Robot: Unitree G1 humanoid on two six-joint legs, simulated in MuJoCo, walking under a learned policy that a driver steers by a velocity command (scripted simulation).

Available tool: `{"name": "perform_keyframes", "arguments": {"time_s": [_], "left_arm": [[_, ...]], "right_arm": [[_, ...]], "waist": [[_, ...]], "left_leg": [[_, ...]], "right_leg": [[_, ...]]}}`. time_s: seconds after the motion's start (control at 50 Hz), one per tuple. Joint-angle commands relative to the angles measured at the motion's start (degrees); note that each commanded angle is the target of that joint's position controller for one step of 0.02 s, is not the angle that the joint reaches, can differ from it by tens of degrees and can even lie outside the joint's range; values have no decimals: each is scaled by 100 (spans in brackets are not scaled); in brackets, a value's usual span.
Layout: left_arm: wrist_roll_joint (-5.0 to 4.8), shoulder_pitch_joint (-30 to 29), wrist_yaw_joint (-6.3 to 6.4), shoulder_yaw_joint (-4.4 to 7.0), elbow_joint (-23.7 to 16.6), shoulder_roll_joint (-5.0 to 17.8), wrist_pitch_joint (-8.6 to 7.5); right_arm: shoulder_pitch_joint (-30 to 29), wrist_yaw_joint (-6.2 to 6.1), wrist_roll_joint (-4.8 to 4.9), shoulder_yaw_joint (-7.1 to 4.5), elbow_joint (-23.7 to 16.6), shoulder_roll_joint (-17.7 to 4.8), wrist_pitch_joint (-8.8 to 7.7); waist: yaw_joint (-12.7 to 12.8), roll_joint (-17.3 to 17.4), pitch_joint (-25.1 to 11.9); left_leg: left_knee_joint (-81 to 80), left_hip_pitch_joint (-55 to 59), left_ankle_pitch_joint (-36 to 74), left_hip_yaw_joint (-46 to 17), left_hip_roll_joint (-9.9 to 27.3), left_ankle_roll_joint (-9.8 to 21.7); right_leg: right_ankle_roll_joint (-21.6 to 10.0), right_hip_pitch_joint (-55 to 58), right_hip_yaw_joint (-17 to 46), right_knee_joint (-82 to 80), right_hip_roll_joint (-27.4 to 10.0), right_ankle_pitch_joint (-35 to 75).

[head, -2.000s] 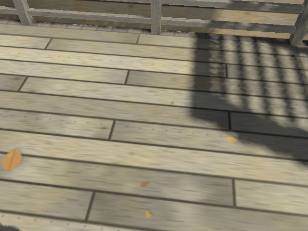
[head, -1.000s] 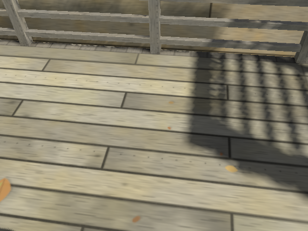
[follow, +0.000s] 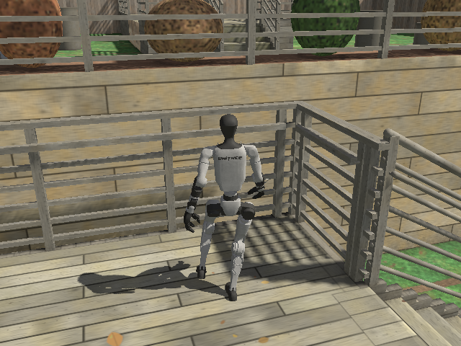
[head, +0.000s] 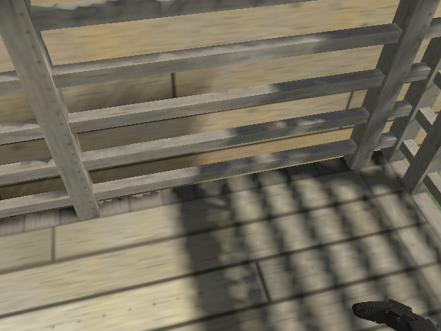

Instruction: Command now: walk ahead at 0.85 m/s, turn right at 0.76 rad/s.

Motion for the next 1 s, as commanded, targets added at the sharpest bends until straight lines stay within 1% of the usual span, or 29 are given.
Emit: {"name": "perform_keyframes", "arguments": {"time_s": [0.02, 0.1, 0.12, 0.14, 0.16, 0.18, 0.2, 0.22, 0.24, 0.26, 0.28, 0.3, 0.32, 0.34, 0.36, 0.38, 0.44, 0.5, 0.56, 0.58, 0.6, 0.62, 0.64, 0.66, 0.7, 0.76, 0.8, 0.84, 1.0], "left_arm": [[-54, -311, 16, 178, -517, 820, -235], [-99, 339, 14, 182, -286, 753, -203], [-300, 544, 142, 45, -293, 250, -134], [-255, 316, 225, 96, -316, 605, -137], [-205, -110, 286, 199, -435, 923, -76], [-96, -683, 265, 109, -709, 701, -49], [200, -466, 203, -118, -870, -91, -42], [-172, 799, 71, -151, -866, 148, -111], [-337, 741, -6, -126, -741, 443, -55], [-311, 47, 11, -95, -845, 634, 31], [-162, -499, 63, -86, -868, 645, 98], [-93, -807, 108, -11, -976, 626, 167], [-58, -760, 111, -34, -1034, 480, 223], [-25, -821, 165, -29, -1087, 430, 309], [287, -576, 122, -50, -834, 306, 395], [248, -532, 63, -29, -947, 160, 438], [64, -609, 20, -86, -956, 98, 464], [22, -1115, 50, -167, -1012, 138, 515], [-1, -1446, 97, -189, -1057, 240, 509], [3, -1360, 110, -241, -1013, 112, 437], [21, -1427, 137, -216, -998, 228, 392], [82, -1377, 173, -201, -1021, 408, 327], [-60, -1720, 263, 65, -1284, 1183, 464], [-25, -1811, 278, 10, -1215, 949, 488], [27, -2386, 285, -116, -1317, 394, 362], [-50, -2134, 208, -191, -1066, 146, 203], [-75, -1804, 157, -179, -914, 139, 202], [-69, -1842, 178, -173, -853, 205, 240], [-51, -1915, 152, -177, -620, 271, 255]], "right_arm": [[-340, 50, 95, -33, -460, -445, 21], [-551, -1, 169, -25, -544, -461, -99], [-933, -80, 492, -274, -877, -871, -271], [-680, -138, 527, -341, -841, -1054, -321], [125, -109, 327, -382, -630, -1142, -368], [1637, -114, 262, -436, -149, -1225, -331], [2416, -82, 84, -368, 214, -1408, -293], [2743, 19, -26, -409, 288, -1330, -272], [2228, 19, 193, -512, 164, -1319, -225], [1649, -22, 326, -468, 89, -973, -209], [1141, -81, 396, -331, 128, -700, -184], [985, -47, 403, -303, 254, -712, -225], [912, -11, 358, -287, 382, -684, -239], [934, -9, 303, -351, 416, -918, -248], [1762, -8, 362, -286, 807, -668, -239], [1848, 11, 342, -343, 860, -924, -206], [1211, -1, 273, -334, 767, -866, -94], [1151, 34, 259, -322, 816, -799, -16], [1364, 46, 250, -377, 912, -963, 114], [1377, 46, 277, -323, 959, -822, 164], [1465, 4, 244, -345, 958, -896, 216], [1701, -23, 213, -315, 973, -798, 235], [2009, -133, 260, -307, 1055, -783, 82], [1857, -262, 349, -252, 1050, -543, 50], [1468, -393, 340, -306, 1159, -653, 102], [1644, -381, 229, -257, 1430, -454, 118], [1576, -377, 260, -345, 1581, -788, 107], [1492, -343, 288, -291, 1748, -562, 69], [1120, -259, 321, -271, 2113, -632, -1]], "waist": [[-204, 337, 675], [319, -335, 39], [256, -360, -185], [-93, -511, -352], [-617, -620, -772], [-1346, -708, -1586], [-1160, 946, -2385], [-838, 1647, -3765], [-880, 1238, -3619], [-852, 576, -2573], [-660, -158, -1657], [-473, -134, -1022], [-276, 58, -795], [-321, 168, -588], [-335, -68, -496], [-140, 268, -744], [70, 642, -1039], [-85, 867, -917], [-316, 924, -672], [-267, 847, -676], [-358, 718, -351], [-440, 290, -385], [-806, -606, -716], [-714, -1216, -700], [-752, -887, -178], [-745, -583, -180], [-526, -226, 43], [-509, -97, 120], [-414, 55, -243]], "left_leg": [[-1757, 963, 1434, 866, -345, -60], [-3329, 1800, 2777, 1117, -1052, 379], [-3767, 2138, 2498, 671, -1301, 322], [-3967, 2339, 2567, 742, -1348, 342], [-4183, 3152, 3448, 721, -1228, 434], [-3971, 4689, 4435, 329, -551, 705], [-2571, 6542, 8224, -836, 881, 1277], [-2665, 7763, 7905, -2892, 1961, 2263], [-3070, 7417, 5812, -2945, 1927, 2438], [-3553, 6227, 4422, -2222, 1450, 2165], [-3972, 4927, 4082, -1790, 1129, 1969], [-4216, 3901, 4531, -1285, 773, 1884], [-4359, 3334, 4750, -926, 596, 1802], [-4386, 3085, 5700, -850, 593, 1800], [-4321, 2648, 6838, -513, 646, 1734], [-4234, 2750, 6942, -424, 675, 1718], [-4347, 2334, 5715, 196, 256, 1366], [-4601, 1869, 4104, 314, 101, 1207], [-4660, 1839, 1978, -81, 254, 1210], [-4603, 1715, 915, -99, 185, 1097], [-4432, 1625, 515, -247, 119, 943], [-4155, 1564, 95, -245, -13, 735], [-3205, 1398, -1210, 458, -721, 562], [-2978, 1805, -1085, 595, -864, 385], [-2868, 2361, -324, 413, -730, 302], [-3666, 2938, 249, 333, -645, 229], [-3948, 2774, 47, 355, -578, 257], [-4137, 2548, 21, 364, -619, 253], [-4253, 2690, 319, 379, -609, 288]], "right_leg": [[-397, -1591, 1280, -1073, -1169, 3108], [383, -263, 1056, -400, -1142, 5000], [590, 88, 1492, 180, -1208, 4422], [664, 375, 1491, 436, -1333, 4735], [830, 392, 1365, 1349, -1301, 4856], [1088, -131, 1191, 2885, -1170, 3896], [1397, -1744, 734, 5377, -262, -2423], [1412, -2690, 1652, 6777, -189, -2642], [1440, -3113, 1592, 6971, -678, -2169], [1433, -3239, 1079, 6478, -1016, -1699], [1482, -3074, 740, 6175, -1197, -1288], [1538, -2771, 496, 5746, -1244, -1242], [1508, -2479, 448, 5302, -1388, -1180], [1547, -2451, 313, 5084, -1270, -1160], [1438, -2094, 273, 4777, -1013, -933], [1361, -2054, 205, 4794, -935, -927], [1293, -1720, 145, 3852, -1109, -99], [1281, -1044, -107, 2740, -1336, 437], [1197, -782, -194, 1845, -1372, 328], [1126, -417, -237, 1171, -1410, 415], [1017, -397, -198, 606, -1370, 427], [878, -212, 413, 122, -1861, 669], [360, 30, 1250, -153, -2678, 965], [-58, -1058, 1644, -819, -2972, -839], [231, -1823, 1460, -1047, -2527, -1474], [662, -1738, 837, -704, -2013, -1037], [862, -1646, 549, -603, -1745, -909], [874, -1319, 394, -428, -1662, -731], [740, -737, 205, -145, -1610, 358]]}}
